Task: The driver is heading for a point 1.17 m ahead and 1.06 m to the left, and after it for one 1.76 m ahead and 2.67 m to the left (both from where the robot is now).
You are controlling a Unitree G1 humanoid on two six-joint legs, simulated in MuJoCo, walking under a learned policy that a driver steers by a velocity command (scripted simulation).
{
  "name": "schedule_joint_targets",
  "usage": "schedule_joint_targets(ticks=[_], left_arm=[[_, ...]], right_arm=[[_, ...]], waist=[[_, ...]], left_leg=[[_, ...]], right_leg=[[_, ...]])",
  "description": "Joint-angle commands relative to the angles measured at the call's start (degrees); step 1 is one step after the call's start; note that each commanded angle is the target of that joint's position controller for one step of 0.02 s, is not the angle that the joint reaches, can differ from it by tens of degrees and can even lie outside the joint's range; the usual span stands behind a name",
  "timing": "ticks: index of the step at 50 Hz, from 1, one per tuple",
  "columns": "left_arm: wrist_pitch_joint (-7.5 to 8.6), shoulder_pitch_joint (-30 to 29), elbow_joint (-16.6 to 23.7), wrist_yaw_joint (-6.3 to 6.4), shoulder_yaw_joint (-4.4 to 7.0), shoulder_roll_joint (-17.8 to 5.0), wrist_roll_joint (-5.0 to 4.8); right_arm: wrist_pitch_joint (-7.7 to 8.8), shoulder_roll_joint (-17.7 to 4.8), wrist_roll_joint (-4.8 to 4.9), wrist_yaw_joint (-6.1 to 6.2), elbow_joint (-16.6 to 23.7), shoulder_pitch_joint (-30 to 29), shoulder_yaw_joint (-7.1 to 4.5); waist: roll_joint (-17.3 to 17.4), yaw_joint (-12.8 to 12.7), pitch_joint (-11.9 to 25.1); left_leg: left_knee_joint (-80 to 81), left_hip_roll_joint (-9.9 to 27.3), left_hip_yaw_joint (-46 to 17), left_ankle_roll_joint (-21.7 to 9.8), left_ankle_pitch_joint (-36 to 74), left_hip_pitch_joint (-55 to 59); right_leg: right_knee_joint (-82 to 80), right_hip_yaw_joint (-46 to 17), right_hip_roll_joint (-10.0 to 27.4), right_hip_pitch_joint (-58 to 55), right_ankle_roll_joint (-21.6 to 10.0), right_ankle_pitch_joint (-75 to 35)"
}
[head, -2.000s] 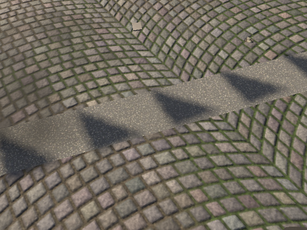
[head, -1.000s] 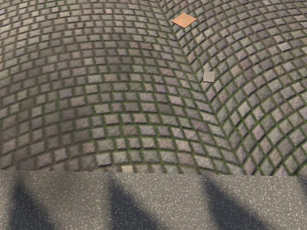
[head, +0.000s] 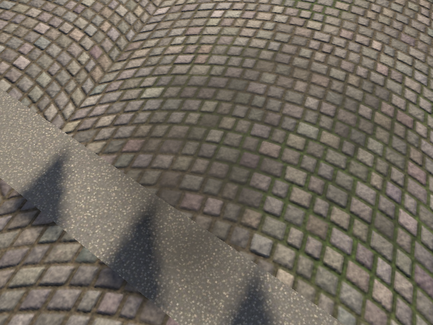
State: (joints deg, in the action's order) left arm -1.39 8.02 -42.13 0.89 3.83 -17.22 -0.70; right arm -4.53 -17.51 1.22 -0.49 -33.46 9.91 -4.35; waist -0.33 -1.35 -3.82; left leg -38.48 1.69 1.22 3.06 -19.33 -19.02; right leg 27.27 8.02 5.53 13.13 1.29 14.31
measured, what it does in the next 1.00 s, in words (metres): steps on the spot, turning left: left foot, then right foot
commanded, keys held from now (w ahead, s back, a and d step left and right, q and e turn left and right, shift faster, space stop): q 0.02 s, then no key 0.50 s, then q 0.48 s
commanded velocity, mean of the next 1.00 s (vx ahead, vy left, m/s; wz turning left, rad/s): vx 0.00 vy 0.00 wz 0.32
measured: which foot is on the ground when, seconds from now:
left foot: up 0.00-0.02, down 0.04-1.00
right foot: down 0.00-0.04, up 0.06-0.40, down 0.42-0.86, up 0.88-1.00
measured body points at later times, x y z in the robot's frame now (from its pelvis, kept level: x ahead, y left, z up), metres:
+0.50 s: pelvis +0.01 +0.02 +0.00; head +0.02 +0.01 +0.45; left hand +0.10 +0.30 -0.11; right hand +0.19 -0.21 -0.11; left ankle +0.00 +0.12 -0.74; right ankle +0.02 -0.11 -0.74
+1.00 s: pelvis -0.01 +0.06 +0.00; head +0.02 +0.10 +0.44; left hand +0.06 +0.37 -0.12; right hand +0.19 -0.19 -0.09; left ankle -0.02 +0.13 -0.74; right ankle +0.01 -0.11 -0.65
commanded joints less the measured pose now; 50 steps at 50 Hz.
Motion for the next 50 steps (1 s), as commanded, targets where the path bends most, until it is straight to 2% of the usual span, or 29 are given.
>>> schedule_joint_targets(ticks=[1, 2, 3, 4, 5, 6, 8, 13, 17, 19, 20, 21, 22, 23, 24, 25, 28, 31, 34, 36, 37, 39, 42, 43, 44, 45, 46, 48, 50], left_arm=[[0.96, 1.10, 1.54, -0.12, 2.88, -9.57, -1.22], [1.16, 2.97, 1.52, -0.47, 1.89, -6.28, 0.68], [1.41, 0.10, 4.85, -0.37, 0.66, -3.89, 2.85], [1.40, -3.97, 5.26, 0.20, 1.72, -7.18, 1.64], [1.09, -4.00, 4.84, 0.30, 2.19, -8.21, 0.36], [0.81, -2.58, 3.54, 0.56, 2.40, -7.95, 0.29], [0.36, -0.70, 2.18, 0.79, 2.57, -8.07, 1.08], [0.31, -0.26, 1.83, 0.28, 0.97, -4.44, 0.67], [0.40, -0.85, 2.14, 0.06, 0.78, -5.28, 0.46], [0.77, 1.04, 1.34, -0.07, 0.55, -4.51, 0.59], [1.13, 2.31, 0.86, -0.24, 0.20, -3.93, 1.22], [1.47, 3.06, 0.80, -0.12, 0.26, -5.51, 2.02], [1.51, 2.89, 1.27, 0.13, 0.91, -9.45, 2.02], [1.64, 0.85, 0.27, -0.19, 0.84, -8.31, 1.36], [1.97, -0.61, 1.08, -0.61, 0.15, -5.45, 1.23], [2.31, -0.56, 0.62, -0.66, -0.13, -4.76, 1.60], [3.13, 0.75, 0.14, -0.12, 0.26, -6.47, 1.48], [2.37, 3.00, 0.21, 1.20, 1.01, -7.75, 1.23], [1.38, 4.41, 0.27, 2.14, 1.75, -8.93, 1.25], [1.13, 1.09, 1.45, 2.82, 1.72, -8.51, 1.07], [1.16, 0.36, 1.96, 2.98, 1.73, -8.59, 1.08], [1.21, -2.42, 2.39, 2.83, 2.39, -10.31, 0.67], [0.19, -4.12, 1.94, 2.30, 2.35, -9.07, -0.45], [-0.05, 0.29, 0.54, 1.87, 1.95, -6.85, -0.05], [-0.12, -1.05, 3.74, 1.81, 0.64, -3.31, 2.27], [0.35, -6.06, 5.17, 2.19, 0.99, -4.89, 1.12], [0.41, -5.53, 5.01, 2.23, 1.43, -6.14, 0.23], [0.74, -3.90, 3.02, 2.75, 2.22, -7.38, 1.03], [1.04, -3.19, 2.73, 2.53, 2.35, -6.91, 0.93]], right_arm=[[0.53, -6.96, -0.14, 0.04, 2.70, 4.53, -2.75], [0.72, -11.73, -0.08, 0.82, 2.77, 6.53, -4.06], [1.40, -16.39, -1.40, 1.21, 4.53, 5.39, -4.42], [2.76, -13.03, -2.89, 0.72, 4.06, 6.89, -3.62], [3.71, -10.99, -2.85, 0.70, 3.13, 4.44, -2.67], [4.11, -9.41, -2.02, 0.95, 2.86, 0.93, -2.27], [4.19, -7.14, -1.16, 1.46, 2.74, -2.66, -0.97], [4.17, -5.83, -1.88, 1.80, 1.00, -3.32, -0.19], [3.90, -6.61, -1.99, 1.09, -1.23, -2.66, -0.11], [3.99, -5.30, -1.44, 0.83, -2.25, -4.11, 0.59], [4.16, -4.12, -1.16, 0.73, -3.18, -3.72, 1.10], [4.68, -2.77, -1.83, 0.68, -4.12, -1.64, 1.60], [5.20, -3.27, -2.80, 0.37, -4.82, 1.25, 1.38], [5.14, -2.35, -2.74, 0.56, -5.27, 1.53, 1.46], [4.87, -4.26, -2.79, 0.77, -5.63, -1.62, 1.22], [4.54, -4.41, -2.38, 1.04, -5.58, -3.18, 0.93], [3.42, -5.16, -1.52, 1.53, -5.76, -3.57, 0.43], [3.21, -5.50, -0.63, 1.74, -5.34, -3.77, -0.33], [2.81, -4.64, -0.25, 1.75, -5.12, -1.72, -0.92], [2.51, -4.10, -0.43, 1.22, -5.05, 0.10, -1.28], [2.34, -4.35, -0.37, 0.87, -4.51, -0.62, -1.49], [1.85, -3.58, 0.02, 0.22, -4.00, -0.40, -1.34], [1.53, -4.21, -0.17, -0.36, -6.35, 5.55, -2.14], [1.68, -6.96, -0.37, -0.10, -5.96, 6.35, -3.11], [2.20, -15.78, -0.80, 0.92, -3.33, 5.74, -4.83], [3.85, -13.61, -3.27, 0.21, -2.73, 8.03, -3.52], [5.27, -11.91, -3.15, 0.05, -2.57, 5.82, -2.93], [5.83, -9.88, -0.81, 0.73, -2.19, 1.31, -2.39], [5.28, -8.68, -0.47, 1.66, -1.93, 1.02, -1.65]], waist=[[-6.35, 2.24, 8.40], [6.09, 1.67, 9.57], [19.09, 1.60, 9.34], [12.43, 5.99, 12.66], [10.28, 4.19, 10.15], [8.40, 2.56, 8.73], [8.49, 0.97, 7.98], [8.18, 1.36, 8.05], [8.61, 2.76, 5.98], [7.44, 1.02, 5.42], [5.81, -0.28, 5.33], [3.00, 0.36, 6.74], [-3.39, 3.25, 7.30], [-8.46, 4.36, 7.31], [-6.01, 2.25, 5.47], [-5.18, 1.70, 5.21], [-3.78, 0.80, 4.26], [-2.99, -0.28, 4.25], [-6.91, -0.14, 4.72], [-10.77, 0.90, 5.10], [-9.43, 0.39, 4.43], [-6.40, 1.34, 4.05], [-5.20, 3.67, 5.98], [2.81, 2.83, 5.34], [20.63, 1.56, 3.87], [15.03, 5.15, 8.78], [9.91, 3.44, 7.66], [3.69, 1.68, 6.69], [5.30, 1.16, 7.88]], left_leg=[[15.91, -2.38, 1.47, -4.72, 12.42, 10.25], [18.28, 6.42, -11.70, -8.44, 29.39, 21.00], [16.64, 20.32, -29.03, -20.04, 44.43, 22.94], [18.16, 21.26, -28.10, -24.58, 40.32, 19.16], [18.53, 17.58, -22.19, -21.58, 35.45, 16.68], [18.61, 13.78, -18.21, -18.05, 30.27, 15.31], [18.52, 10.96, -14.37, -15.98, 33.79, 12.25], [18.79, 9.05, -12.19, -15.66, 28.05, 11.45], [18.82, 10.14, -15.79, -16.83, 20.92, 8.67], [17.62, 9.08, -16.32, -15.47, 18.29, 6.94], [17.16, 7.77, -15.71, -13.34, 16.47, 5.22], [16.05, 5.48, -14.73, -10.30, 13.16, 3.43], [13.58, 1.34, -11.19, -7.66, 7.61, 1.98], [14.91, -1.18, -7.66, -5.43, 4.98, 6.24], [14.04, -1.18, -7.59, -4.53, 6.01, 7.93], [13.29, -1.12, -7.46, -4.79, 7.42, 8.15], [12.30, -0.82, -9.06, -6.31, 12.01, 5.07], [8.65, -1.88, -9.51, -6.71, 13.55, 0.75], [0.48, -3.49, -6.23, -5.04, 10.16, -3.73], [-8.87, -2.60, -3.32, -4.10, -7.04, -6.07], [-13.07, -1.04, -3.10, -3.76, -13.02, -7.90], [-10.22, 1.50, -2.81, -3.60, -11.79, -6.41], [4.93, -2.91, 2.14, -4.88, 5.29, 6.49], [12.69, -1.33, -4.64, -7.16, 14.43, 11.06], [19.71, 14.49, -32.10, -16.81, 28.50, 15.36], [21.19, 18.58, -38.57, -24.21, 29.45, 12.97], [20.35, 17.28, -33.66, -23.29, 28.02, 13.10], [18.78, 12.36, -26.47, -17.03, 23.12, 13.89], [18.89, 9.67, -23.54, -15.73, 27.59, 13.21]], right_leg=[[2.35, -5.28, 10.12, -3.18, -6.66, -17.57], [15.21, -0.11, 4.91, 8.77, -1.20, -2.12], [28.26, -0.53, -3.19, 23.82, 3.30, 23.68], [37.66, -8.43, -3.01, 23.60, 3.51, 25.10], [39.78, -9.92, -1.80, 23.39, 2.82, 20.95], [38.40, -10.45, -1.24, 23.06, 2.58, 16.40], [37.86, -9.88, -1.92, 19.80, 3.57, 9.65], [22.68, -9.45, -2.01, 12.19, 4.16, 5.17], [12.60, -8.81, -2.64, 6.36, 3.17, 7.43], [3.39, -8.25, -3.18, 1.50, 2.14, 2.09], [-4.70, -8.51, -3.03, -3.33, 1.29, -6.66], [-5.79, -12.12, -0.11, -8.61, 0.25, -16.03], [-3.19, -14.86, 3.93, -10.25, -1.83, -24.12], [-3.35, -14.87, 3.45, -3.51, -4.40, -12.91], [-4.49, -13.94, 1.55, -0.84, -4.11, -6.86], [-4.73, -13.17, 0.83, -0.18, -3.08, -5.35], [-3.07, -11.07, -0.31, -2.11, -1.93, -5.97], [-2.28, -11.25, 1.16, -3.51, -3.54, -4.58], [-5.50, -16.80, 8.34, -5.20, -8.55, -6.60], [-6.94, -21.83, 15.86, -4.64, -13.54, -13.54], [-7.49, -22.55, 17.98, -4.32, -15.03, -16.94], [-6.69, -18.36, 16.65, -3.23, -13.06, -19.28], [2.09, -7.51, 9.76, 1.74, -7.10, -14.08], [12.09, -2.09, 5.51, 6.51, -3.10, -3.37], [29.71, 0.70, -4.09, 22.85, 3.41, 20.89], [40.25, -11.00, -6.29, 22.67, 2.58, 26.96], [43.69, -13.04, -5.20, 24.16, 1.79, 23.39], [41.12, -13.69, -3.20, 25.38, 1.07, 13.62], [40.29, -13.60, -3.91, 22.15, 1.90, 8.52]])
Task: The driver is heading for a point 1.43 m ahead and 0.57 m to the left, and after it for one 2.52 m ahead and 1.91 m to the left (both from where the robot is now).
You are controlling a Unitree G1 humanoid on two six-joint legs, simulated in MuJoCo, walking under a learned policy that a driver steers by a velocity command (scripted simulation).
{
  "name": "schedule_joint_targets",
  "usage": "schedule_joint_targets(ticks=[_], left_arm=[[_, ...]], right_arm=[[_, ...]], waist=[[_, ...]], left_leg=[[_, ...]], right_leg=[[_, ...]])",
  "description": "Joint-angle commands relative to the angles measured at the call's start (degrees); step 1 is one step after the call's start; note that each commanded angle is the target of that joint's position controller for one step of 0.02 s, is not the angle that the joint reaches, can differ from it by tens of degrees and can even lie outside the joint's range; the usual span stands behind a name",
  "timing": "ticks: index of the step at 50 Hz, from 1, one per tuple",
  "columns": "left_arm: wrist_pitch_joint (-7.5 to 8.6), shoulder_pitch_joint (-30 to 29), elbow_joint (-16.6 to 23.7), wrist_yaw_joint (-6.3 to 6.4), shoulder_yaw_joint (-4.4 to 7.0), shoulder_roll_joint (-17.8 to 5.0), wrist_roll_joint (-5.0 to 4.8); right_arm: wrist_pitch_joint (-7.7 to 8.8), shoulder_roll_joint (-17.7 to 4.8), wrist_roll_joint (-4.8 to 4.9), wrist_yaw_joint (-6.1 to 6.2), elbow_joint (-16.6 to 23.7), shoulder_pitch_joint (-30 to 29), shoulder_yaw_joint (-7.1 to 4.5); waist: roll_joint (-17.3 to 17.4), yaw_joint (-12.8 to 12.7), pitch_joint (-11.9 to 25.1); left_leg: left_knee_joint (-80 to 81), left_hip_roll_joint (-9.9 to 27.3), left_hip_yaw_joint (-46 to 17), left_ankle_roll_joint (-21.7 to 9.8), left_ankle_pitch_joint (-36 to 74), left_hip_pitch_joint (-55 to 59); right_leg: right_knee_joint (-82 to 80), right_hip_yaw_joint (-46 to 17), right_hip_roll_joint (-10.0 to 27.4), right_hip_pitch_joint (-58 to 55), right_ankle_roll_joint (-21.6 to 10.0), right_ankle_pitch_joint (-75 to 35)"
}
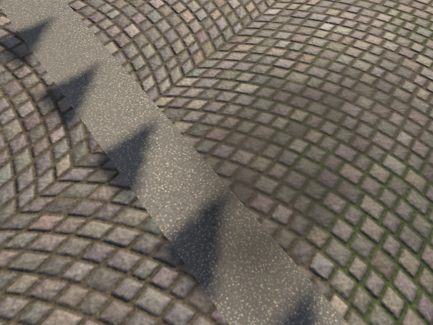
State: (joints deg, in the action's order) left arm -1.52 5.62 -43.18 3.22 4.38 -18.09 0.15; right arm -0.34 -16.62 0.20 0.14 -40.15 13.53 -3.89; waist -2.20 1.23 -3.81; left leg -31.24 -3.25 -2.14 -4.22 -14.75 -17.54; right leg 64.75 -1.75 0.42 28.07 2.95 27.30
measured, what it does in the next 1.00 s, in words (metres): steps on the spot, turning left: right foot, then left foot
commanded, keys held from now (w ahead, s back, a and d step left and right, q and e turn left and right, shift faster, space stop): q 0.80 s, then w+q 0.10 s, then w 0.10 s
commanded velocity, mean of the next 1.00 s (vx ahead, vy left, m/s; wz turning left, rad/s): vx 0.03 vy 0.00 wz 0.57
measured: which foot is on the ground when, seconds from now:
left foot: down 0.00-0.44, up 0.46-0.88, down 0.90-1.00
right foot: up 0.00-0.42, down 0.44-0.90, up 0.92-1.00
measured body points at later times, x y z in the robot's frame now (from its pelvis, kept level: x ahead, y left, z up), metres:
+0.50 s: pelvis +0.02 -0.04 +0.00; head +0.05 -0.04 +0.45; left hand +0.09 +0.28 -0.08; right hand +0.26 -0.27 -0.09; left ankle +0.00 +0.07 -0.71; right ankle +0.07 -0.15 -0.74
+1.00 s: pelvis +0.01 +0.02 +0.00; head +0.01 +0.06 +0.45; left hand -0.03 +0.34 -0.11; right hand +0.27 -0.15 -0.08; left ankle -0.06 +0.08 -0.74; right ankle +0.08 -0.12 -0.67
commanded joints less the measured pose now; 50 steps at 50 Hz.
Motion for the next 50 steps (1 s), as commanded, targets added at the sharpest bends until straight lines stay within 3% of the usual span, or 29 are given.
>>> schedule_joint_targets(ticks=[1, 8, 12, 15, 19, 21, 22, 23, 24, 25, 26, 27, 28, 30, 34, 37, 40, 42, 43, 44, 45, 46, 47, 48, 49, 50], left_arm=[[1.26, -0.24, 3.71, -0.12, 1.70, -5.36, -0.23], [1.39, -2.84, 4.87, -0.53, 1.36, -4.19, -0.47], [2.14, -3.19, 5.13, -0.93, 1.39, -4.32, -0.50], [2.99, -2.93, 5.40, -1.49, 1.48, -4.67, -0.70], [3.97, -0.67, 5.34, -2.60, 1.70, -5.10, -0.93], [4.29, 2.76, 4.30, -2.93, 2.08, -5.20, -0.70], [4.18, 3.80, 4.16, -2.72, 2.64, -7.18, -0.18], [3.52, 1.86, 5.60, -2.25, 2.86, -10.25, 0.53], [3.42, 2.49, 5.70, -2.58, 3.01, -11.42, 2.42], [3.53, 0.54, 6.66, -2.46, 2.39, -9.01, 1.68], [3.42, -1.49, 7.12, -2.17, 1.64, -6.29, 1.06], [3.19, -2.28, 7.58, -1.86, 1.23, -5.38, 0.56], [3.00, -2.44, 7.63, -1.57, 0.94, -5.00, 0.00], [2.43, -0.72, 7.48, -1.08, 0.74, -5.27, 0.44], [1.46, 3.27, 6.81, -0.78, 1.57, -7.55, 0.74], [1.04, 1.80, 7.05, -1.52, 2.30, -9.46, 0.26], [0.94, 1.62, 6.71, -2.27, 2.67, -10.34, -0.60], [1.11, 2.24, 6.21, -2.54, 2.98, -11.10, -1.80], [1.25, 1.70, 5.99, -2.55, 2.87, -10.71, -2.40], [1.51, 2.51, 5.46, -2.62, 2.18, -8.31, -2.30], [1.80, 2.45, 5.57, -3.14, 0.81, -3.94, -0.98], [2.51, -2.19, 10.93, -3.32, -0.48, -0.76, 0.76], [3.80, -6.13, 11.30, -3.34, 0.80, -5.23, -1.02], [4.44, -5.12, 10.89, -3.88, 1.54, -7.54, -2.46], [4.81, -2.55, 8.99, -4.08, 1.94, -8.19, -2.05], [5.14, -1.65, 7.90, -4.08, 2.04, -8.22, -0.87]], right_arm=[[0.88, -9.28, 0.38, 1.40, 4.88, -1.91, -2.00], [-0.47, -10.04, 0.44, 2.40, 5.99, -1.07, -2.45], [-1.07, -10.44, 0.22, 2.20, 6.74, -2.31, -2.73], [-1.51, -10.71, 0.23, 1.85, 7.32, -3.31, -2.90], [-2.17, -10.78, 0.85, 1.52, 8.17, -5.13, -3.02], [-2.55, -10.33, 1.78, 1.74, 8.70, -6.99, -2.83], [-2.56, -8.76, 1.74, 1.88, 8.70, -5.43, -2.43], [-2.42, -5.60, 0.62, 1.61, 7.82, -0.18, -1.64], [-1.93, -10.27, 1.15, 1.76, 8.84, -1.24, -3.29], [-1.77, -13.73, 0.49, 1.81, 7.86, 0.06, -4.41], [-2.09, -13.95, 0.79, 1.81, 6.56, 0.11, -4.77], [-2.78, -12.17, 0.85, 2.03, 5.34, 0.82, -4.56], [-3.24, -10.88, 0.88, 1.92, 5.35, 0.99, -4.21], [-3.22, -8.92, 1.58, 1.56, 6.55, -1.22, -3.52], [-2.74, -7.16, 1.27, 1.09, 9.16, -5.60, -2.39], [-2.67, -6.09, 0.85, 0.36, 9.85, -5.53, -1.57], [-2.97, -6.86, 1.05, -0.29, 10.02, -4.35, -1.76], [-3.24, -6.80, 1.34, -0.85, 9.91, -2.87, -1.86], [-3.16, -6.77, 1.46, -1.11, 9.00, -0.44, -2.09], [-2.98, -7.89, 1.74, -0.97, 6.99, 4.10, -2.88], [-2.52, -10.74, 2.25, -0.53, 4.94, 10.90, -4.15], [-1.01, -18.67, 1.38, -0.36, 6.36, 13.06, -5.36], [1.23, -14.54, -0.27, -0.99, 7.05, 11.47, -3.98], [2.47, -11.13, -0.49, -0.89, 6.57, 8.39, -2.58], [3.08, -8.95, 0.13, -0.67, 6.49, 6.03, -1.81], [3.06, -7.99, 0.45, -0.28, 6.41, 4.14, -1.23]], waist=[[7.42, -1.42, 8.84], [8.65, 0.00, 7.08], [9.71, 0.37, 6.36], [10.20, 0.56, 7.26], [10.67, -0.27, 8.70], [9.87, -2.74, 8.87], [6.28, -2.26, 9.79], [-7.48, 1.44, 10.50], [-13.00, 0.44, 6.88], [-7.64, 1.17, 6.03], [-4.99, 1.34, 4.99], [-3.87, 1.33, 4.70], [-4.36, 0.77, 3.90], [-5.60, -0.73, 3.49], [-6.76, -3.97, 5.65], [-7.21, -3.81, 6.60], [-7.90, -3.32, 7.03], [-7.21, -2.36, 7.55], [-6.56, -0.68, 7.33], [-4.38, 0.94, 7.87], [5.37, 3.21, 8.49], [20.85, 3.50, 7.09], [13.13, 5.84, 5.71], [12.87, 3.31, 1.89], [11.67, 1.65, 0.07], [11.25, 0.96, -0.36]], left_leg=[[11.58, 14.15, -19.45, -8.55, 24.56, 12.78], [12.32, 12.40, -22.39, -8.56, 15.90, 14.09], [11.81, 11.38, -25.35, -8.91, 12.52, 10.75], [10.25, 11.18, -27.84, -9.08, 16.35, 10.47], [7.39, 10.25, -31.00, -8.16, 23.70, 11.23], [4.94, 7.51, -30.14, -5.33, 20.63, 8.51], [0.85, 4.49, -27.17, -2.36, 9.88, 3.92], [-11.74, -3.41, -17.10, 1.26, -13.30, -3.52], [-23.10, -7.20, -11.09, 4.36, -24.83, -12.56], [-32.09, -2.68, -10.49, 6.46, -21.21, -13.64], [-35.12, -1.60, -9.58, 7.50, -16.88, -13.94], [-37.67, -1.28, -8.77, 8.54, -13.67, -14.56], [-40.11, -0.96, -7.92, 9.52, -11.45, -15.97], [-38.13, 0.15, -4.31, 10.56, -9.03, -16.46], [-27.87, 3.93, -1.77, 11.71, -9.12, -17.23], [-19.59, 5.51, 1.25, 10.85, -9.29, -10.47], [-12.19, 5.07, 3.73, 9.26, -7.98, -5.42], [-4.86, 4.48, 5.28, 6.64, -4.78, -0.85], [0.64, 3.57, 6.55, 4.73, -1.53, 4.42], [3.49, 2.02, 6.41, 2.71, -1.82, 12.71], [8.28, 7.18, -3.22, -0.78, -4.50, 22.65], [15.16, 23.27, -34.66, -12.40, -15.18, 25.96], [20.67, 25.49, -39.12, -16.04, -21.37, 21.55], [22.13, 23.74, -34.00, -13.60, -25.10, 18.71], [21.95, 20.88, -28.77, -11.01, -23.15, 17.52], [21.94, 18.59, -24.61, -9.22, -18.06, 17.22]], right_leg=[[2.25, -3.75, 0.65, 6.62, 0.67, -5.82], [-12.19, -4.80, -0.85, 5.85, 3.01, -7.78], [-18.12, -5.24, -1.72, 1.78, 2.98, -6.91], [-21.90, -5.33, -2.43, -1.47, 2.33, -6.03], [-30.61, -4.83, -3.32, -7.16, 0.83, -6.91], [-42.93, -3.38, -2.86, -14.70, -0.52, -16.96], [-46.02, -7.10, 2.76, -21.17, -2.57, -23.30], [-46.68, -18.44, 14.77, -26.37, -7.74, -34.79], [-47.73, -28.32, 21.74, -21.64, -17.10, -39.08], [-47.43, -25.65, 22.40, -20.17, -18.68, -35.96], [-46.82, -19.71, 18.35, -19.21, -16.28, -31.96], [-46.43, -15.36, 14.99, -19.64, -14.25, -28.03], [-46.29, -13.04, 14.06, -19.99, -14.25, -29.19], [-47.03, -8.31, 12.22, -20.80, -14.85, -31.15], [-46.72, -6.72, 14.93, -28.15, -16.85, -34.42], [-46.55, -3.23, 15.79, -25.50, -16.74, -36.90], [-45.08, -1.33, 16.82, -24.39, -16.10, -38.52], [-44.86, -0.84, 17.41, -22.51, -14.35, -25.81], [-43.48, 0.36, 16.80, -18.66, -12.70, -17.63], [-38.96, 2.81, 14.71, -12.40, -10.38, -8.75], [-24.29, 8.64, 10.32, -1.82, -6.29, 0.41], [-6.26, 9.09, 0.16, 18.97, -2.18, 11.92], [0.20, -1.01, 1.43, 21.94, -3.10, 9.17], [-0.29, -1.98, 3.62, 22.03, -4.55, 2.56], [-1.89, -1.50, 4.97, 20.66, -4.65, -3.33], [-4.35, -1.35, 5.49, 19.60, -3.90, -8.20]])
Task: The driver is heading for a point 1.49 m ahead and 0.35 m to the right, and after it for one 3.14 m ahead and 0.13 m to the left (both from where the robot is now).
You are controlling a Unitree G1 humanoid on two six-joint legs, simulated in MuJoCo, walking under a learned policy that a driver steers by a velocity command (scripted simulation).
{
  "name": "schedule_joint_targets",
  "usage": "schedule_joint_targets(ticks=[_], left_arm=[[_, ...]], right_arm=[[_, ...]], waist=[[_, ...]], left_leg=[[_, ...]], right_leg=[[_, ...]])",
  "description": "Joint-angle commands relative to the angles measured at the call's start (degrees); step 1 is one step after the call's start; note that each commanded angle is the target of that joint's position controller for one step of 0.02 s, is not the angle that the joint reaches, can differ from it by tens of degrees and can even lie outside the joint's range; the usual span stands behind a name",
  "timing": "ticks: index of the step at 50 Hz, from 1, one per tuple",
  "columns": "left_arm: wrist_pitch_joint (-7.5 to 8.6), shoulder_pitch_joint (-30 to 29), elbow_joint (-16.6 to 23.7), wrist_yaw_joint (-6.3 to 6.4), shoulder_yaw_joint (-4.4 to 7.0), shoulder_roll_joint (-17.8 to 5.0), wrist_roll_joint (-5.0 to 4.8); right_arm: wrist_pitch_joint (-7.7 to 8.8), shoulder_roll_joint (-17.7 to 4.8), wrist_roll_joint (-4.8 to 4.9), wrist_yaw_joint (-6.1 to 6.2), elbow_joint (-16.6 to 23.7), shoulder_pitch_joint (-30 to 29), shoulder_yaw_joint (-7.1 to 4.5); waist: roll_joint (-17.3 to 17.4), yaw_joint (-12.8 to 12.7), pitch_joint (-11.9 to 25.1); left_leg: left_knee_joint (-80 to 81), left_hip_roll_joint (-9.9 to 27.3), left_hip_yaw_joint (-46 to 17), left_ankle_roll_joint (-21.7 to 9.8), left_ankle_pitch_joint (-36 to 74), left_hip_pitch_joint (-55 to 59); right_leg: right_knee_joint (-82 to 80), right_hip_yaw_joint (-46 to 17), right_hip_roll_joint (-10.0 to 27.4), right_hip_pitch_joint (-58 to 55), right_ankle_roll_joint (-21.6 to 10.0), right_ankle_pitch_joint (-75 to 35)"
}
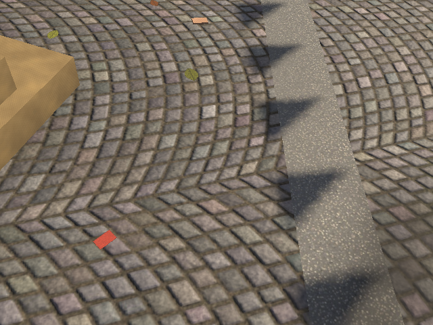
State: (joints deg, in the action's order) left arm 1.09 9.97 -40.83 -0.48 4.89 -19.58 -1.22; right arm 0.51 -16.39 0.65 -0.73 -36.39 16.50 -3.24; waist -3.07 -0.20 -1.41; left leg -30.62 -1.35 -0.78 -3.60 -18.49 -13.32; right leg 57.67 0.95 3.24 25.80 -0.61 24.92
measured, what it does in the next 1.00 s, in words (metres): walks ahead, turning right: right foot, then left foot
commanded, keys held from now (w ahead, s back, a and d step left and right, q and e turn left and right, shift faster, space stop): w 0.02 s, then w+e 0.88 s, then w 0.10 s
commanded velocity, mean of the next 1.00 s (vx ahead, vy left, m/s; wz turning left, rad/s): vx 0.45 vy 0.00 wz -0.34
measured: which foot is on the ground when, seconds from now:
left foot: down 0.00-0.46, up 0.48-0.86, down 0.88-1.00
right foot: up 0.00-0.42, down 0.44-0.88, up 0.90-1.00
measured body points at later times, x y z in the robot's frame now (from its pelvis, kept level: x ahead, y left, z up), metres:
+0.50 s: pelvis +0.24 -0.03 -0.02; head +0.29 -0.03 +0.42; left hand +0.48 +0.19 -0.11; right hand +0.22 -0.32 -0.14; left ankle +0.03 +0.11 -0.65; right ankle +0.33 -0.12 -0.74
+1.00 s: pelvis +0.55 -0.04 -0.01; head +0.58 -0.04 +0.44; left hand +0.75 +0.19 -0.12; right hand +0.59 -0.35 -0.08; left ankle +0.66 +0.04 -0.74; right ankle +0.39 -0.11 -0.65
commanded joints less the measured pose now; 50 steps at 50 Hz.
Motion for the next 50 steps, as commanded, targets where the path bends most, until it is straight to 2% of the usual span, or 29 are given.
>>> schedule_joint_targets(ticks=[1, 3, 9, 16, 17, 19, 20, 21, 22, 23, 24, 25, 26, 27, 28, 30, 32, 34, 36, 38, 40, 42, 44, 45, 46, 47, 48, 49, 50], left_arm=[[2.84, -5.25, 4.79, -0.60, 1.51, -6.20, 0.99], [3.11, -3.86, 3.18, -1.13, 1.08, -4.88, 0.55], [2.80, -6.63, 3.18, -1.69, -0.32, -2.45, -0.28], [4.15, -13.71, 6.80, -4.28, -2.22, -0.03, -0.48], [4.32, -13.88, 7.30, -4.62, -2.28, -0.09, -0.40], [4.30, -11.19, 7.51, -4.72, -1.66, -1.67, -0.12], [4.03, -7.01, 6.87, -4.45, -0.78, -3.52, -0.07], [3.77, 0.96, 5.28, -3.91, 0.51, -6.07, -0.22], [3.29, 9.57, 4.00, -2.91, 1.80, -8.66, -0.50], [2.90, 15.94, 3.66, -2.11, 3.29, -14.98, 0.11], [2.98, 16.70, 3.75, -1.78, 2.23, -10.90, -0.18], [2.87, 14.35, 3.63, -1.41, 1.49, -8.67, 0.19], [2.86, 10.65, 4.15, -1.18, 1.17, -7.66, 0.03], [2.85, 7.06, 4.83, -1.07, 0.71, -6.51, 0.15], [3.01, 4.64, 5.76, -0.92, 0.26, -5.37, 0.86], [3.07, 2.18, 6.46, -0.46, 0.26, -5.13, 0.99], [3.37, 2.05, 5.88, -0.06, 0.39, -5.79, 0.60], [3.29, 2.61, 5.36, 0.41, 0.74, -6.85, 0.32], [2.75, 4.99, 4.42, 0.77, 0.97, -7.41, -0.19], [2.17, 8.03, 3.36, 1.01, 1.23, -8.12, -0.54], [1.71, 8.89, 2.94, 1.23, 1.23, -7.78, -0.91], [1.35, 8.52, 3.01, 1.27, 1.21, -7.35, -0.50], [1.26, 8.52, 3.33, 0.94, 0.21, -4.14, 0.07], [1.43, 10.32, 4.34, 0.57, -1.40, 0.51, 1.22], [2.16, 18.13, 6.24, 0.38, -2.39, 3.14, -0.78], [1.99, 16.64, 4.23, 0.79, -1.27, -3.09, -1.67], [1.76, 10.35, 4.85, 0.87, -0.45, -5.79, -1.20], [1.63, 6.66, 5.68, 1.07, -0.53, -5.30, -0.33], [1.84, 4.36, 6.54, 0.94, -0.54, -4.49, 0.32]], right_arm=[[2.29, -8.13, -0.38, 0.97, 2.71, 0.66, -1.50], [2.90, -8.41, -1.14, 1.40, 2.29, 1.30, -1.44], [3.75, -8.77, -1.32, 1.48, -1.08, 4.52, -1.27], [3.40, -9.48, -0.59, 1.43, -5.09, 7.58, -1.58], [3.18, -9.67, -0.50, 1.55, -5.46, 7.60, -1.63], [2.74, -10.95, -0.58, 2.13, -5.51, 6.78, -1.87], [2.27, -11.76, -0.75, 2.59, -5.39, 6.53, -2.03], [1.75, -12.33, -0.89, 2.96, -5.10, 5.81, -2.07], [1.99, -12.29, -1.04, 3.28, -4.34, 5.42, -1.83], [3.33, -5.25, -2.25, 2.39, -1.70, 11.17, 0.39], [5.62, -6.14, -1.79, 1.24, -2.36, 10.05, 1.01], [6.86, -9.66, 1.21, 0.29, 0.03, 2.19, -0.15], [7.73, -9.45, 1.65, 0.13, 1.68, -1.36, 0.33], [8.01, -8.78, 0.42, 0.44, 1.80, -2.70, 0.32], [7.54, -8.95, -0.55, 0.72, 1.60, -1.68, -0.08], [6.14, -7.94, -1.32, 0.83, 0.90, 1.18, 0.08], [5.21, -6.54, -1.94, 1.15, 1.05, 0.71, 0.58], [5.27, -4.83, -2.24, 1.27, 2.37, -4.00, 1.34], [5.75, -3.59, -1.83, 0.97, 3.37, -9.68, 1.84], [6.19, -4.43, -0.71, 0.53, 4.10, -12.97, 1.52], [6.52, -6.49, -0.10, 0.26, 4.31, -13.12, 0.65], [6.85, -8.32, 0.15, 0.11, 3.97, -11.10, -0.44], [7.33, -10.41, -0.26, 0.53, 2.49, -2.76, -2.00], [7.24, -13.55, -1.20, 1.05, 2.22, 5.01, -2.84], [6.31, -18.19, -1.83, 0.42, -0.35, 8.54, -4.02], [6.22, -12.26, -0.93, -0.05, 0.15, 7.61, -2.95], [6.07, -9.16, -0.73, 0.06, 0.17, 5.44, -2.08], [5.87, -7.93, -1.28, -0.02, 0.28, 2.65, -1.52], [5.74, -6.62, -1.47, -0.02, -0.22, 1.20, -1.09]], waist=[[12.36, 1.83, -2.82], [10.66, 1.72, -1.93], [8.92, 3.98, -4.05], [6.45, 6.62, -8.19], [6.78, 6.18, -7.50], [9.31, 3.67, -2.76], [10.74, 1.20, 1.35], [10.71, -3.13, 6.72], [8.64, -7.97, 11.51], [-6.29, -5.24, 20.60], [-5.36, -6.62, 29.24], [-2.74, -7.84, 19.65], [1.63, -6.07, 11.68], [5.18, -3.34, 6.04], [4.20, -0.87, 3.38], [1.14, 1.69, 2.01], [0.86, 2.30, 0.71], [0.37, 0.79, -0.29], [-0.31, -2.04, 0.06], [-1.08, -3.71, 1.13], [-2.33, -3.16, 1.74], [-3.66, -1.40, 2.24], [-2.86, 3.39, 6.17], [5.28, 5.79, 14.71], [25.65, 1.59, 19.74], [17.10, 3.65, 15.40], [11.57, 5.02, 8.54], [7.47, 4.40, 5.20], [7.53, 3.80, 2.17]], left_leg=[[21.97, 14.55, -22.25, -8.67, -9.45, 11.50], [22.77, 13.31, -16.73, -7.93, 0.36, 12.51], [24.61, 12.57, -6.10, -6.36, 11.22, 13.50], [23.77, 15.25, 1.24, -6.00, 22.75, 18.36], [21.84, 15.59, 2.12, -5.61, 28.62, 19.91], [14.39, 15.54, 4.01, -4.22, 53.09, 22.60], [7.65, 15.10, 4.91, -3.32, 65.30, 23.99], [-3.16, 13.92, 6.49, -2.04, 71.32, 21.63], [-16.71, 12.61, 7.05, 0.00, 64.10, 9.89], [-42.61, 3.46, 5.78, 4.41, 19.56, -16.38], [-52.45, -3.27, -5.68, 4.54, -12.99, -24.86], [-53.52, 0.66, -8.24, 3.71, -9.35, -31.01], [-48.51, 3.50, -7.07, 2.79, -4.57, -31.43], [-42.84, 5.33, -5.90, 2.93, -2.36, -29.49], [-39.51, 6.83, -5.72, 3.39, -0.47, -25.64], [-35.99, 7.55, -4.61, 5.42, 0.67, -21.53], [-29.60, 7.46, -2.80, 7.65, 3.17, -19.91], [-19.80, 6.40, -1.73, 8.83, 11.50, -17.78], [-9.17, 3.98, -1.12, 9.13, 20.64, -14.07], [-3.68, 2.21, -1.91, 9.24, 24.28, -11.92], [0.17, 2.41, -4.39, 8.38, 22.73, -11.12], [1.40, 2.54, -4.91, 6.48, 17.54, -8.83], [3.91, 4.39, -4.89, 2.78, 13.94, 4.02], [4.16, 14.95, -15.41, -0.84, 7.43, 17.44], [11.49, 26.19, -44.39, -10.34, -7.41, 31.08], [14.90, 24.84, -47.34, -9.19, -19.90, 28.11], [15.07, 21.99, -37.17, -6.93, -15.79, 22.10], [14.85, 19.10, -29.41, -6.03, -6.28, 16.32], [15.53, 17.00, -24.24, -6.52, 1.31, 12.20]], right_leg=[[1.55, -3.62, 2.79, 19.28, 0.34, -10.29], [-0.02, -2.10, 2.33, 18.49, 1.48, -17.63], [-11.56, -1.98, 1.88, 18.73, 3.25, -27.66], [-24.54, 0.98, -0.96, 17.60, -0.56, -27.43], [-25.70, 1.78, -1.70, 16.65, -1.58, -25.65], [-25.86, 4.59, -5.06, 10.23, -4.05, -21.39], [-25.06, 5.95, -7.28, 4.91, -5.39, -18.88], [-25.69, 6.73, -9.45, -5.91, -7.09, -19.29], [-26.57, 1.42, -7.09, -23.13, -9.62, -21.78], [-25.89, -28.03, 10.19, -49.03, -20.68, -15.04], [-36.23, -49.67, 16.43, -54.96, -24.82, -7.27], [-39.60, -41.69, 14.56, -48.73, -20.87, -3.93], [-41.11, -34.47, 12.38, -38.67, -18.71, -5.31], [-42.42, -29.42, 9.93, -29.00, -17.55, -11.01], [-43.95, -25.43, 7.77, -21.92, -17.18, -16.51], [-46.39, -21.92, 5.75, -13.91, -18.05, -22.38], [-46.80, -17.31, 4.10, -8.00, -17.68, -27.42], [-46.25, -13.64, 1.24, -4.56, -15.65, -26.60], [-44.56, -12.59, -0.54, -3.96, -13.24, -22.76], [-43.12, -15.47, 0.69, -6.73, -12.13, -19.23], [-39.71, -19.70, 2.47, -11.18, -10.75, -15.70], [-35.47, -23.34, 4.22, -14.36, -9.31, -15.12], [-24.86, -21.72, 0.62, -12.35, -6.22, -16.04], [-8.02, -16.40, -3.60, -6.74, -4.00, -6.54], [10.63, -9.61, -9.74, 12.66, -0.94, 10.39], [17.24, -11.77, -5.65, 18.36, -0.33, 6.34], [18.21, -10.59, -4.00, 19.31, -0.32, 0.79], [16.65, -9.16, -2.31, 17.58, -0.17, -2.86], [13.57, -9.36, -1.19, 17.06, -0.13, -5.20]])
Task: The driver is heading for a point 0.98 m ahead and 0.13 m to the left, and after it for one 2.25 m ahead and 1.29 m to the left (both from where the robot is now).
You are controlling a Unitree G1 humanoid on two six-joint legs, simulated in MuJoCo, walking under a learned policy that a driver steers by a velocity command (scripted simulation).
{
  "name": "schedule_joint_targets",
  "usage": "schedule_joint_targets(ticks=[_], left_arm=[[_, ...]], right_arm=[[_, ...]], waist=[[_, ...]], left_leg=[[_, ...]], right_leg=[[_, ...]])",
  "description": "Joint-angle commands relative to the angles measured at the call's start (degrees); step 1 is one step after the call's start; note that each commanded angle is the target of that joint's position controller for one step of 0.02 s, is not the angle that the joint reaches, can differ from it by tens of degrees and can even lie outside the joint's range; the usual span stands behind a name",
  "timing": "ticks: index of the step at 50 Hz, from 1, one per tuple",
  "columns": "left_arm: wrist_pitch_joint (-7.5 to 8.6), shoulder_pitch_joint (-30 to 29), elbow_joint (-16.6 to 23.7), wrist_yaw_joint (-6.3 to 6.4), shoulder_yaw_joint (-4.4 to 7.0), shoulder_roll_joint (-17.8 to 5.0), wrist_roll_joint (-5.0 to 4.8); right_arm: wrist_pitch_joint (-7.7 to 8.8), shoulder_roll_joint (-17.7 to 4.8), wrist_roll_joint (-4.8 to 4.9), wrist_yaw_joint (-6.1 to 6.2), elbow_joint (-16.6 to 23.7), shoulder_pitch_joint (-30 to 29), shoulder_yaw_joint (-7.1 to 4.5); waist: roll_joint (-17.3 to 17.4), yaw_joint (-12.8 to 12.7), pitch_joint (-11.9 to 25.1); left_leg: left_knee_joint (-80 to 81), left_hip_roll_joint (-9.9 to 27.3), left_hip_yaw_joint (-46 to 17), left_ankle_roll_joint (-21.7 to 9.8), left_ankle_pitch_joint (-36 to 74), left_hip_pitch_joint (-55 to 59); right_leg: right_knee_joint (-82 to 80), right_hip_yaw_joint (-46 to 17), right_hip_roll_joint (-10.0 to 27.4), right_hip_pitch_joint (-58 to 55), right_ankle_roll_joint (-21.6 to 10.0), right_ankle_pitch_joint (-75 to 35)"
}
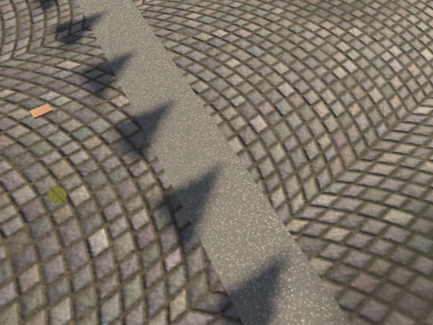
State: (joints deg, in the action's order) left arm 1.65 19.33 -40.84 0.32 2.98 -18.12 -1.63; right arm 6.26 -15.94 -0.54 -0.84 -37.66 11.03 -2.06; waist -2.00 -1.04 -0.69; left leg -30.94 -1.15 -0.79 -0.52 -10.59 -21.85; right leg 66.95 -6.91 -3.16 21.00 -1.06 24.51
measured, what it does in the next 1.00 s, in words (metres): walks ahead, turning left: right foot, then left foot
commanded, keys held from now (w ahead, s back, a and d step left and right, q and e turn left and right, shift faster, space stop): w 0.32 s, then w+q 0.68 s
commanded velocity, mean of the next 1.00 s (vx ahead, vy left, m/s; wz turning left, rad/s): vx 0.50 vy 0.00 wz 0.18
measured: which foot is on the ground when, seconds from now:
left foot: down 0.00-0.40, up 0.42-0.90, down 0.92-1.00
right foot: up 0.00-0.36, down 0.38-0.94, up 0.96-1.00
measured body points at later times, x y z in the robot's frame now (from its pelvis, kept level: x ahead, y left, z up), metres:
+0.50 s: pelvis +0.26 -0.06 +0.00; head +0.29 -0.07 +0.45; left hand +0.45 +0.19 -0.07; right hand +0.29 -0.34 -0.13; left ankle +0.16 +0.10 -0.64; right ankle +0.32 -0.15 -0.73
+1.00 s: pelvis +0.53 +0.00 -0.01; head +0.57 +0.01 +0.44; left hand +0.50 +0.29 -0.13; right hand +0.78 -0.20 -0.10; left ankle +0.59 +0.09 -0.73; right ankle +0.38 -0.16 -0.64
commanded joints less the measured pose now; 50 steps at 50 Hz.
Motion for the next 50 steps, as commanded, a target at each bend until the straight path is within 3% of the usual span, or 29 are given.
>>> schedule_joint_targets(ticks=[1, 3, 6, 8, 11, 14, 16, 17, 18, 19, 20, 21, 22, 23, 24, 25, 26, 28, 31, 36, 41, 43, 45, 46, 47, 48, 49, 50], left_arm=[[1.33, -4.98, 6.78, -0.24, 1.31, -4.97, 0.51], [1.18, -4.26, 6.20, -0.69, 0.85, -3.05, 0.41], [1.36, -8.22, 7.30, -1.08, -0.18, -1.05, 1.27], [1.90, -11.48, 7.74, -1.57, -0.78, -0.16, 1.30], [2.53, -16.59, 8.50, -2.20, -0.99, -0.15, 0.86], [2.83, -20.07, 9.84, -2.68, -0.64, -1.18, 0.43], [3.03, -19.85, 10.11, -2.93, -0.17, -2.28, 0.49], [3.19, -17.46, 9.62, -2.83, 0.39, -3.19, 0.73], [3.21, -11.38, 7.86, -2.45, 1.51, -4.89, 1.05], [3.05, -2.50, 5.72, -1.79, 2.87, -7.68, 1.37], [2.56, 5.42, 5.10, -1.03, 4.10, -13.33, 2.68], [2.20, 6.60, 4.59, -1.11, 3.62, -11.92, 2.28], [2.34, 4.04, 4.23, -1.21, 2.50, -8.21, 1.64], [2.51, 0.69, 4.16, -1.28, 1.84, -6.29, 1.32], [2.88, -2.70, 3.90, -1.54, 1.35, -4.56, 1.65], [3.48, -5.14, 3.76, -1.71, 1.01, -2.91, 2.00], [4.01, -6.55, 3.38, -1.78, 1.09, -2.50, 2.31], [5.05, -7.16, 2.09, -1.67, 1.45, -2.47, 2.40], [5.48, -6.07, 0.01, -1.10, 2.05, -3.66, 2.67], [4.58, -3.83, -2.15, -0.08, 2.61, -6.06, 2.11], [2.30, 0.53, -4.77, 0.24, 3.27, -7.85, 0.95], [1.39, -0.21, -4.64, 0.66, 3.62, -9.35, 0.73], [0.48, -1.20, -4.16, 1.27, 3.97, -10.83, 0.50], [0.37, -2.39, -3.75, 1.54, 3.71, -10.59, 0.19], [1.05, -0.69, -2.66, 1.50, 2.43, -7.27, 1.71], [2.90, 2.34, 0.56, 0.55, 0.28, -0.92, 2.27], [5.17, -3.56, 1.28, -0.47, 1.25, -6.23, 0.67], [6.18, -8.14, 3.15, -0.93, 1.43, -7.15, -1.09]], right_arm=[[0.12, -6.33, -0.52, 0.29, 0.62, 6.02, -1.97], [0.43, -5.61, 0.07, 0.33, -0.63, 6.29, -1.85], [0.39, -8.03, 0.86, 0.40, -2.35, 7.14, -2.54], [-0.06, -9.16, 1.05, 0.50, -3.23, 7.34, -2.75], [-0.67, -10.46, 1.58, 0.52, -4.96, 9.17, -2.89], [-1.37, -11.21, 2.12, 0.50, -6.95, 11.59, -3.07], [-1.99, -11.86, 2.31, 0.70, -7.78, 11.67, -3.33], [-2.32, -12.16, 2.42, 0.82, -7.98, 11.29, -3.38], [-2.57, -11.80, 2.47, 0.91, -8.07, 10.91, -3.15], [-2.49, -10.10, 1.84, 0.98, -7.54, 10.71, -2.38], [-1.85, -4.62, 0.53, 0.86, -5.41, 13.77, -0.57], [-1.03, -3.77, 1.55, 0.95, -5.79, 16.22, -0.12], [-0.80, -9.26, 3.02, 0.77, -5.54, 12.51, -1.83], [-0.85, -9.62, 3.42, 0.67, -4.43, 8.82, -2.06], [-1.16, -8.77, 2.66, 0.86, -4.32, 7.06, -2.07], [-1.87, -8.14, 2.07, 1.02, -4.66, 7.38, -2.38], [-2.64, -6.92, 2.16, 0.97, -5.29, 8.80, -2.27], [-3.76, -4.91, 2.24, 1.02, -5.68, 9.37, -2.12], [-4.11, -4.24, 1.88, 1.08, -4.10, 5.72, -2.16], [-3.49, -2.36, 1.71, -0.76, -0.91, -3.25, -1.20], [-3.47, -2.23, 1.91, -2.65, 3.89, -10.64, -0.91], [-3.70, -3.56, 1.90, -3.13, 4.96, -9.60, -1.63], [-4.18, -6.82, 1.93, -2.95, 3.92, -1.57, -3.49], [-4.34, -9.76, 2.00, -2.20, 1.81, 7.47, -5.29], [-5.12, -14.67, 2.12, -0.83, 0.30, 14.54, -6.91], [-4.52, -18.37, 2.28, -0.71, 2.17, 10.86, -7.14], [-3.77, -13.11, 1.74, -1.07, 2.84, 12.03, -5.58], [-3.09, -10.68, 1.26, -1.11, 2.45, 10.62, -4.85]], waist=[[8.33, 3.33, 0.63], [9.37, 2.34, 0.78], [7.52, 2.58, -0.51], [6.79, 3.57, -0.85], [6.85, 5.32, -1.72], [7.14, 5.69, -2.81], [7.30, 4.39, -2.63], [7.18, 2.44, -1.32], [6.21, -1.10, 2.32], [4.88, -5.25, 8.38], [-6.45, -6.11, 17.66], [-14.06, -5.48, 22.47], [-7.90, -5.76, 13.91], [-6.04, -4.22, 7.62], [-3.40, -2.38, 3.93], [-4.24, -0.55, 2.13], [-4.99, 0.79, 1.53], [-3.34, 1.90, 0.57], [-1.21, 1.53, -1.32], [0.30, -1.75, -4.00], [0.60, -3.77, -5.79], [-1.38, -1.84, -3.16], [-3.23, 3.31, 2.64], [-1.89, 8.52, 7.21], [6.28, 10.26, 12.22], [17.95, 3.88, 18.02], [9.24, 8.17, 20.47], [6.69, 7.78, 12.75]], left_leg=[[16.92, 15.14, -20.25, -9.36, -2.01, 18.00], [18.56, 13.79, -15.91, -10.30, 3.45, 16.71], [20.98, 14.82, -12.47, -12.31, 9.75, 16.40], [21.87, 14.11, -9.30, -11.96, 10.95, 16.25], [21.97, 13.00, -5.62, -10.65, 11.21, 15.56], [21.14, 14.99, -5.82, -9.74, 11.94, 18.42], [18.93, 16.11, -5.69, -8.72, 15.89, 21.15], [15.46, 15.58, -5.32, -7.93, 22.44, 20.98], [8.12, 13.39, -3.55, -6.69, 29.98, 19.41], [-3.22, 10.49, -1.72, -4.81, 27.23, 12.89], [-25.15, 3.69, 1.60, -0.92, 4.36, -6.04], [-37.65, -1.04, -4.56, 0.18, -22.72, -16.37], [-42.27, 2.07, -7.59, -0.08, -20.02, -21.21], [-41.31, 4.66, -5.78, -0.52, -15.08, -22.01], [-38.73, 6.50, -5.13, -0.28, -10.73, -20.16], [-36.33, 8.03, -5.52, -0.06, -7.40, -17.45], [-35.64, 8.67, -5.63, 0.33, -5.06, -14.29], [-34.77, 8.64, -5.76, 1.01, -2.21, -13.44], [-28.62, 8.38, -7.05, 1.74, 4.62, -17.49], [-12.70, 7.49, -2.08, 0.79, 15.30, -16.57], [-5.37, 6.07, 2.06, -2.01, 9.76, -19.57], [-4.73, 2.97, 5.29, -3.99, 4.34, -14.50], [-4.75, -1.38, 7.71, -6.75, -0.57, -2.85], [-0.23, -3.17, 6.82, -9.11, 2.86, 11.08], [0.73, 5.63, -7.50, -12.70, 4.54, 28.53], [8.35, 19.23, -41.40, -24.65, -4.84, 44.84], [13.57, 20.19, -44.30, -23.24, -7.36, 45.04], [14.04, 18.20, -35.44, -20.64, -3.88, 38.55]], right_leg=[[1.94, -1.20, 6.46, 19.34, 0.25, -6.26], [-2.28, 0.68, 6.74, 17.49, 0.46, -6.73], [-11.94, 2.76, 7.81, 18.81, 1.33, -9.84], [-19.70, 4.00, 8.09, 17.19, 1.50, -15.65], [-29.09, 6.09, 6.64, 12.48, 1.52, -22.53], [-33.55, 6.25, 5.84, 10.82, 0.09, -22.87], [-35.93, 6.61, 5.25, 8.71, -1.60, -20.26], [-37.78, 7.41, 4.18, 3.67, -2.57, -19.75], [-39.69, 8.52, 2.77, -5.68, -3.87, -20.32], [-38.57, 6.07, 5.57, -19.56, -5.61, -21.04], [-38.42, -13.96, 21.06, -40.36, -11.62, -17.45], [-47.38, -32.82, 27.41, -43.18, -16.05, -7.32], [-49.46, -27.71, 25.59, -36.30, -13.93, -1.60], [-50.74, -19.61, 23.53, -29.19, -12.23, -2.91], [-52.85, -14.21, 21.02, -22.49, -11.20, -7.06], [-54.75, -9.39, 19.00, -18.07, -10.40, -11.56], [-56.54, -5.90, 17.87, -14.82, -10.04, -14.84], [-58.50, -0.51, 17.44, -12.39, -10.33, -22.15], [-59.60, 5.35, 17.23, -13.73, -10.32, -28.57], [-60.73, 13.09, 16.62, -16.70, -8.67, -30.28], [-56.30, 16.34, 19.44, -27.02, -7.61, -38.45], [-50.18, 18.13, 19.48, -29.06, -6.38, -55.58], [-36.60, 19.35, 18.79, -28.32, -5.07, -70.18], [-24.32, 20.50, 16.79, -22.00, -3.25, -66.22], [-6.51, 20.14, 13.44, -6.53, -0.77, -39.76], [13.62, 12.22, 0.08, 17.61, 2.58, 7.61], [15.76, 0.70, 2.59, 23.31, 1.22, 7.19], [12.86, 0.94, 4.91, 25.25, -0.07, 2.54]])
